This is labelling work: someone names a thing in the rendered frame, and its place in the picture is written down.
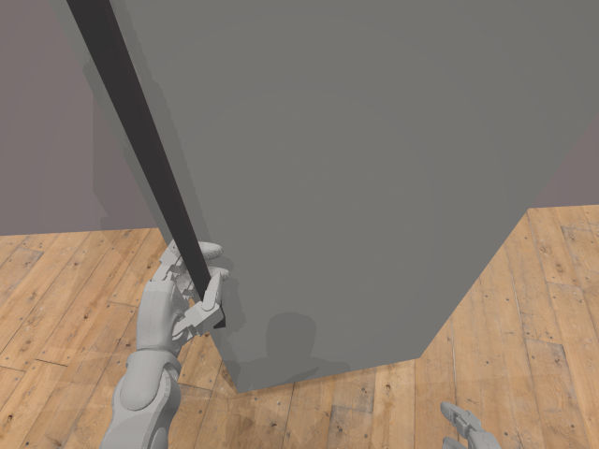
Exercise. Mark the left robot hand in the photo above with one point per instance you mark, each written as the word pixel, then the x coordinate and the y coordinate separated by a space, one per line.
pixel 165 299

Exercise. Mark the right robot hand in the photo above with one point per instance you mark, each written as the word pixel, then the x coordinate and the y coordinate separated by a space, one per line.
pixel 469 427

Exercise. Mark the fridge door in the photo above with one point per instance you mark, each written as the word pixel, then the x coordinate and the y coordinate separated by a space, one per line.
pixel 360 162

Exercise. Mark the handle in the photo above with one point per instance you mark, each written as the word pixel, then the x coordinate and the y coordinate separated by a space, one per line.
pixel 104 40

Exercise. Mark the left robot forearm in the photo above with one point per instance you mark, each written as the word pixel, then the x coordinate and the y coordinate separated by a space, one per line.
pixel 144 402

